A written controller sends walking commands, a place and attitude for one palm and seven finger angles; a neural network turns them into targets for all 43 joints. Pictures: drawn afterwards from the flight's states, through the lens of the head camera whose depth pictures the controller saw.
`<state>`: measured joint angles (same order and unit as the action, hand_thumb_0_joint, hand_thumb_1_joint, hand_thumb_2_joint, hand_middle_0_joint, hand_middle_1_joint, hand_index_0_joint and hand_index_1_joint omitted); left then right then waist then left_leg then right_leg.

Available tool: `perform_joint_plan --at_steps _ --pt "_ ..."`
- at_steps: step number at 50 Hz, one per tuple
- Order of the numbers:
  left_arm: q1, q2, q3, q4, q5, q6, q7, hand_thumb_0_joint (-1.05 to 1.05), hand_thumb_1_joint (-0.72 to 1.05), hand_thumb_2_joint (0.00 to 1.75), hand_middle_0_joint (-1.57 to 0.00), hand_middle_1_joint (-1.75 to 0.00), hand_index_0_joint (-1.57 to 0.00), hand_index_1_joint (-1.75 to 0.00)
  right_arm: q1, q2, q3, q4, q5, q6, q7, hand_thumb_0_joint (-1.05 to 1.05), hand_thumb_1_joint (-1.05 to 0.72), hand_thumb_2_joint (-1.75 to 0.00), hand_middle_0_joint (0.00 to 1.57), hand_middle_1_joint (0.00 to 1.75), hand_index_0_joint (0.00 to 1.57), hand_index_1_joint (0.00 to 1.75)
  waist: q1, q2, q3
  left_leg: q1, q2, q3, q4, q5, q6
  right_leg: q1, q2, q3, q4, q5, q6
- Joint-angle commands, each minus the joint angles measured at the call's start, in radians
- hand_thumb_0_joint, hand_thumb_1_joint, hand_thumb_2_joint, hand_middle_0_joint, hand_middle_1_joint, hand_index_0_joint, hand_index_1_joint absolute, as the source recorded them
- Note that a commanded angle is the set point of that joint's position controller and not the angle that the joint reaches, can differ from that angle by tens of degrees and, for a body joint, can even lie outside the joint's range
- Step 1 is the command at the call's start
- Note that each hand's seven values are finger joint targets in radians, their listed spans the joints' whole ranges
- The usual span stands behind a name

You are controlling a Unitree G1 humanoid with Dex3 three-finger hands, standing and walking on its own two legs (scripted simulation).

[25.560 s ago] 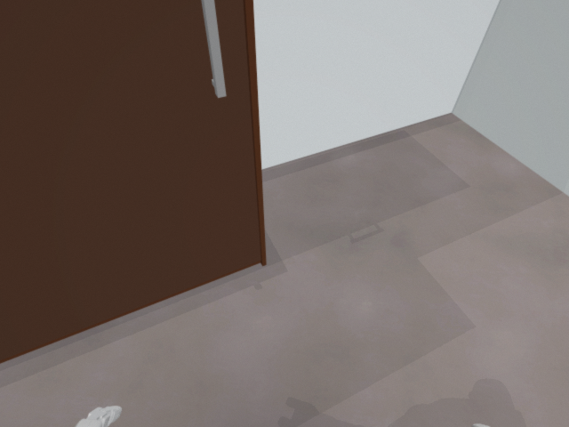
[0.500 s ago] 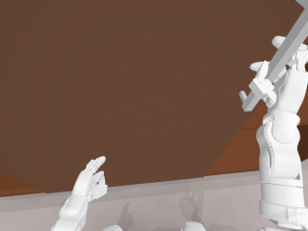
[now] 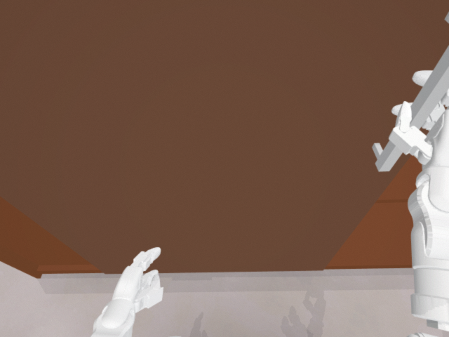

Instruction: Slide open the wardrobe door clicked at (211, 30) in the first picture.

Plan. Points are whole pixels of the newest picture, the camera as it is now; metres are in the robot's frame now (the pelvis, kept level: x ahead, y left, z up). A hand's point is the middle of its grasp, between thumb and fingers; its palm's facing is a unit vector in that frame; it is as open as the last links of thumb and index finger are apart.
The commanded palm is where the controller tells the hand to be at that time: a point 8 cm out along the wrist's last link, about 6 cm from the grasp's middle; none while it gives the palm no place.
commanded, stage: stop walking and hold the door there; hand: right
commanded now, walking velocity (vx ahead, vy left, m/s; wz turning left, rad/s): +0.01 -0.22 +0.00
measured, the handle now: (412, 105) +0.40 -0.31 +0.19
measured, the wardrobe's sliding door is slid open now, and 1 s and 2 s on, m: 0.60 0.60 0.60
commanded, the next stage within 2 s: none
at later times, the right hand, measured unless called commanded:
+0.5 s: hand (399, 128) +0.36 -0.27 +0.18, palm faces +0.44 +0.89 -0.13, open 6.6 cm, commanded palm +0.33 -0.29 +0.15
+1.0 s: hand (399, 127) +0.36 -0.27 +0.18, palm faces +0.47 +0.87 -0.17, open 6.6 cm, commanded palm +0.32 -0.30 +0.15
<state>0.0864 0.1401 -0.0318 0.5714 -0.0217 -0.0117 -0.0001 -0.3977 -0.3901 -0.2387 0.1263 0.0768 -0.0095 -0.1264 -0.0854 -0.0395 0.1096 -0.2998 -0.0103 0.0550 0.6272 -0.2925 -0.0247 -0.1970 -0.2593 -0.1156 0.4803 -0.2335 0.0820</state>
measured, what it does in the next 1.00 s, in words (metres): steps on the spot: left foot, then right foot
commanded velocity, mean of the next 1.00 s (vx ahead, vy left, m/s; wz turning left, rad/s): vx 0.01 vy -0.06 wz -0.04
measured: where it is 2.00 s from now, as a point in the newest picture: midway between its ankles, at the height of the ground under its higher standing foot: outside the picture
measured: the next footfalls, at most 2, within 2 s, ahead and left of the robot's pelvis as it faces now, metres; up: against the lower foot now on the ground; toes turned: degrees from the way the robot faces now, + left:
left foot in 0.04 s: +0.06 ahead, +0.18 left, +0.00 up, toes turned +4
right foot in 0.24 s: +0.06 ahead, -0.08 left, +0.00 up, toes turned -5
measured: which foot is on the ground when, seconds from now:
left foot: up 0.00-0.02, down 0.04-0.26, up 0.28-0.48, down 0.50-1.00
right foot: down 0.00-0.04, up 0.06-0.22, down 0.24-0.98, up 1.00-1.00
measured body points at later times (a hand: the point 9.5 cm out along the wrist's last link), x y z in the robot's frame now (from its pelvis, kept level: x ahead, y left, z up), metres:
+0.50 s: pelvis -0.02 -0.01 -0.01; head -0.06 -0.02 +0.44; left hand +0.07 +0.26 -0.11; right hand +0.33 -0.32 +0.19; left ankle -0.01 +0.13 -0.74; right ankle +0.02 -0.08 -0.75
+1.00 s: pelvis -0.03 +0.00 -0.01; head -0.06 +0.01 +0.44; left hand +0.09 +0.29 -0.11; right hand +0.33 -0.31 +0.19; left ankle +0.00 +0.13 -0.75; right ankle +0.02 -0.08 -0.75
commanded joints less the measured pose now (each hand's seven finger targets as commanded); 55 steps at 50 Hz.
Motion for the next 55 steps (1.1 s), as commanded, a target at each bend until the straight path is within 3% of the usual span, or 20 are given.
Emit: perform_joint_plan --at_steps 1,2,4,6,7,11,12,13,14,15,17,21,27,29,35,42,47,50,53,55 --pt "-0.030 0.176 0.065 -0.125 -0.030 -0.062 0.037 0.00 0.90 0.90 -0.20 -0.30 -0.20 -0.30 -0.273 -0.235 -0.062 -0.225 -0.032 -0.118 0.007 0.00 -0.90 -0.90 0.45 1.40 0.45 1.40 0.085 0.058 -0.476 0.318 0.254 -0.198 -0.229 0.774 0.100 -0.041 0.086 -0.033 0.337 0.042 -0.040" --pt "-0.047 0.174 0.053 -0.120 -0.027 -0.073 0.053 0.00 0.90 0.90 -0.20 -0.30 -0.20 -0.30 -0.192 -0.308 -0.129 -0.116 -0.033 -0.102 -0.004 0.00 -0.90 -0.90 0.45 1.40 0.45 1.40 0.063 0.245 -0.464 0.405 0.356 -0.297 -0.183 1.133 0.160 -0.249 0.195 0.023 0.451 -0.358 -0.032" --pt "-0.059 0.180 0.044 -0.081 -0.012 -0.086 0.065 0.00 0.90 0.90 -0.20 -0.30 -0.20 -0.30 -0.195 -0.365 -0.214 -0.068 -0.037 -0.081 -0.009 0.00 -0.90 -0.90 0.45 1.40 0.45 1.40 0.058 0.215 -0.423 0.324 0.364 -0.228 -0.177 1.116 0.154 -0.281 0.193 0.085 0.539 -0.341 -0.042" --pt "-0.047 0.219 0.058 -0.064 -0.038 -0.080 0.089 0.00 0.90 0.90 -0.20 -0.30 -0.20 -0.30 -0.240 -0.313 -0.191 -0.058 -0.017 -0.081 -0.015 0.00 -0.90 -0.90 0.45 1.40 0.45 1.40 0.064 0.436 -0.490 0.428 0.328 -0.197 -0.114 1.054 0.162 -0.324 0.208 0.112 0.528 -0.322 -0.051" --pt "-0.047 0.229 0.061 -0.050 -0.034 -0.079 0.101 0.00 0.90 0.90 -0.20 -0.30 -0.20 -0.30 -0.243 -0.323 -0.215 -0.030 -0.013 -0.076 -0.025 0.00 -0.90 -0.90 0.45 1.40 0.45 1.40 0.072 0.437 -0.475 0.395 0.324 -0.170 -0.117 0.995 0.159 -0.276 0.204 0.100 0.409 -0.295 -0.058" --pt "-0.024 0.254 0.070 -0.019 -0.016 -0.048 0.112 0.00 0.90 0.90 -0.20 -0.30 -0.20 -0.30 -0.237 -0.251 -0.136 0.011 -0.022 -0.086 -0.013 0.00 -0.90 -0.90 0.45 1.40 0.45 1.40 0.097 0.122 -0.427 0.108 0.209 -0.062 -0.091 0.439 0.059 0.070 0.200 0.038 0.004 0.138 -0.071" --pt "-0.039 0.296 0.088 -0.030 -0.014 -0.043 0.113 0.00 0.90 0.90 -0.20 -0.30 -0.20 -0.30 -0.246 -0.239 -0.115 -0.007 -0.017 -0.098 -0.011 0.00 -0.90 -0.90 0.45 1.40 0.45 1.40 0.087 -0.124 -0.377 -0.015 0.127 -0.026 -0.043 0.136 0.023 0.102 0.065 0.172 -0.056 0.219 -0.105" --pt "-0.015 0.286 0.079 -0.034 -0.016 -0.036 0.105 0.00 0.90 0.90 -0.20 -0.30 -0.20 -0.30 -0.238 -0.162 -0.045 0.018 -0.019 -0.096 -0.008 0.00 -0.90 -0.90 0.45 1.40 0.45 1.40 0.075 -0.246 -0.353 -0.041 0.052 0.005 0.047 -0.156 0.003 0.043 -0.026 0.302 -0.159 0.222 -0.161" --pt "-0.002 0.278 0.081 -0.043 -0.021 -0.038 0.094 0.00 0.90 0.90 -0.20 -0.30 -0.20 -0.30 -0.268 -0.134 -0.012 0.011 -0.020 -0.088 -0.007 0.00 -0.90 -0.90 0.45 1.40 0.45 1.40 0.078 -0.233 -0.338 -0.026 0.017 -0.025 0.148 -0.224 0.011 -0.025 -0.041 0.343 -0.244 0.009 -0.188" --pt "-0.037 0.246 0.061 -0.046 -0.012 -0.047 0.096 0.00 0.90 0.90 -0.20 -0.30 -0.20 -0.30 -0.302 -0.047 0.068 -0.008 -0.026 -0.090 -0.002 0.00 -0.90 -0.90 0.45 1.40 0.45 1.40 0.100 -0.258 -0.293 -0.073 0.027 -0.041 0.228 -0.200 0.017 -0.038 -0.049 0.364 -0.301 -0.115 -0.179" --pt "0.002 0.277 0.074 -0.010 -0.005 -0.051 0.109 0.00 0.90 0.90 -0.20 -0.30 -0.20 -0.30 -0.293 -0.195 -0.049 0.027 -0.033 -0.101 -0.030 0.00 -0.90 -0.90 0.45 1.40 0.45 1.40 0.088 -0.183 -0.271 -0.075 0.053 -0.061 0.181 -0.144 0.014 0.002 -0.047 0.335 -0.261 0.032 -0.175" --pt "0.051 0.281 0.066 -0.003 -0.009 -0.066 0.109 0.00 0.90 0.90 -0.20 -0.30 -0.20 -0.30 -0.226 -0.180 -0.042 0.095 -0.035 -0.081 -0.021 0.00 -0.90 -0.90 0.45 1.40 0.45 1.40 0.090 -0.108 -0.313 -0.014 0.044 -0.013 -0.144 -0.071 0.007 0.142 0.004 0.182 -0.136 0.364 -0.141" --pt "0.035 0.297 0.074 0.002 0.007 -0.073 0.110 0.00 0.90 0.90 -0.20 -0.30 -0.20 -0.30 -0.244 -0.251 -0.081 0.136 -0.046 -0.082 -0.017 0.00 -0.90 -0.90 0.45 1.40 0.45 1.40 0.095 -0.069 -0.348 0.110 0.111 -0.076 -0.213 0.210 0.041 0.035 0.050 0.134 -0.110 0.210 -0.084" --pt "0.046 0.281 0.073 0.002 -0.004 -0.068 0.113 0.00 0.90 0.90 -0.20 -0.30 -0.20 -0.30 -0.278 -0.212 -0.061 0.164 -0.040 -0.079 -0.017 0.00 -0.90 -0.90 0.45 1.40 0.45 1.40 0.091 0.007 -0.327 0.088 0.092 -0.059 -0.212 0.136 0.027 0.004 0.053 0.124 -0.134 0.095 -0.092" --pt "0.058 0.279 0.068 0.021 -0.009 -0.060 0.118 0.00 0.90 0.90 -0.20 -0.30 -0.20 -0.30 -0.350 -0.238 -0.063 0.287 -0.045 -0.088 -0.021 0.00 -0.90 -0.90 0.45 1.40 0.45 1.40 0.090 0.000 -0.297 0.014 0.110 -0.089 -0.267 0.010 0.039 -0.005 0.076 0.117 -0.146 -0.095 -0.104" --pt "0.064 0.289 0.075 0.029 -0.014 -0.062 0.125 0.00 0.90 0.90 -0.20 -0.30 -0.20 -0.30 -0.373 -0.227 -0.041 0.338 -0.045 -0.100 -0.019 0.00 -0.90 -0.90 0.45 1.40 0.45 1.40 0.087 -0.008 -0.307 0.005 0.106 -0.083 -0.262 0.065 0.037 0.036 0.080 0.119 -0.139 -0.008 -0.107" --pt "0.061 0.299 0.093 0.012 -0.022 -0.029 0.117 0.00 0.90 0.90 -0.20 -0.30 -0.20 -0.30 -0.370 -0.258 -0.051 0.346 -0.046 -0.092 -0.023 0.00 -0.90 -0.90 0.45 1.40 0.45 1.40 0.088 0.074 -0.307 0.039 0.297 -0.221 -0.298 0.281 0.094 -0.028 0.145 0.077 0.072 0.110 -0.085" --pt "0.051 0.299 0.104 -0.005 -0.030 -0.009 0.109 0.00 0.90 0.90 -0.20 -0.30 -0.20 -0.30 -0.361 -0.270 -0.065 0.343 -0.041 -0.080 -0.024 0.00 -0.90 -0.90 0.45 1.40 0.45 1.40 0.063 0.168 -0.312 0.159 0.440 -0.286 -0.280 0.515 0.169 -0.175 0.203 0.113 0.254 -0.115 -0.063" --pt "0.029 0.280 0.099 -0.016 -0.035 -0.021 0.102 0.00 0.90 0.90 -0.20 -0.30 -0.20 -0.30 -0.420 -0.271 -0.071 0.269 -0.043 -0.079 -0.021 0.00 -0.90 -0.90 0.45 1.40 0.45 1.40 0.049 0.257 -0.313 0.262 0.511 -0.236 -0.200 0.749 0.190 -0.273 0.196 0.170 0.335 -0.272 -0.063" --pt "0.037 0.279 0.093 0.003 -0.022 -0.013 0.108 0.00 0.90 0.90 -0.20 -0.30 -0.20 -0.30 -0.386 -0.368 -0.173 0.308 -0.055 -0.078 -0.028 0.00 -0.90 -0.90 0.45 1.40 0.45 1.40 0.063 0.260 -0.336 0.226 0.456 -0.120 -0.141 0.821 0.136 -0.185 0.208 0.119 0.204 -0.200 -0.055"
